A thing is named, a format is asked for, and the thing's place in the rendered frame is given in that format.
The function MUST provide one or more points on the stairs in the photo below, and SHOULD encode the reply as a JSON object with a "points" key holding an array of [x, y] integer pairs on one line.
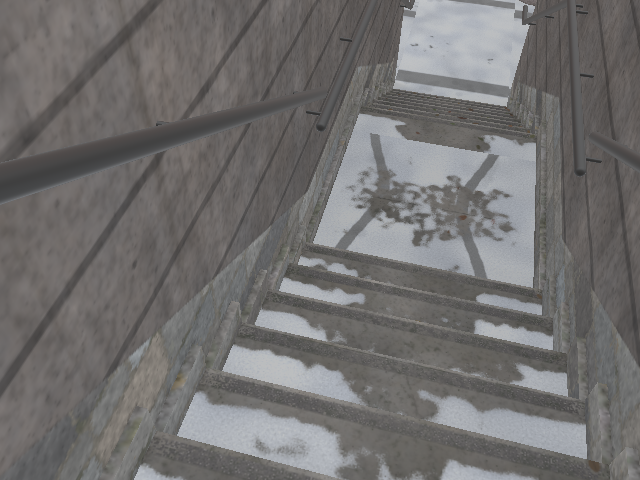
{"points": [[367, 368], [450, 109]]}

